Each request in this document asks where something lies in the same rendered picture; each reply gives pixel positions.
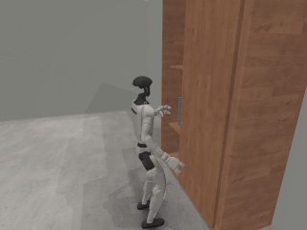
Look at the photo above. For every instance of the wardrobe door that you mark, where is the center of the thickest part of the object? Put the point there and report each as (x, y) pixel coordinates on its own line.
(238, 72)
(212, 36)

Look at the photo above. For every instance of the handle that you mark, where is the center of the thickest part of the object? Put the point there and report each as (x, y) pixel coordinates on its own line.
(179, 110)

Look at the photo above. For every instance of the right robot thigh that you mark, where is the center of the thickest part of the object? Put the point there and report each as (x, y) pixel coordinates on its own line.
(157, 172)

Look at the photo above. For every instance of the right robot hand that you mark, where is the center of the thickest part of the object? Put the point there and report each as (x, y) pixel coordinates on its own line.
(173, 163)

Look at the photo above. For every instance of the left robot hand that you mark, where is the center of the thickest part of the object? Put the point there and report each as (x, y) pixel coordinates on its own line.
(161, 110)

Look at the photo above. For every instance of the left robot foot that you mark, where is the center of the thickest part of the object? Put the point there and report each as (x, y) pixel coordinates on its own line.
(141, 206)

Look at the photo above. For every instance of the robot right forearm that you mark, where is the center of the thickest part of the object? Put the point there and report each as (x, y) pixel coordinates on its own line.
(155, 149)

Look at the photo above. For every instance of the robot right upper arm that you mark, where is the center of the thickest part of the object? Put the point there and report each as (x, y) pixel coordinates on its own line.
(148, 116)

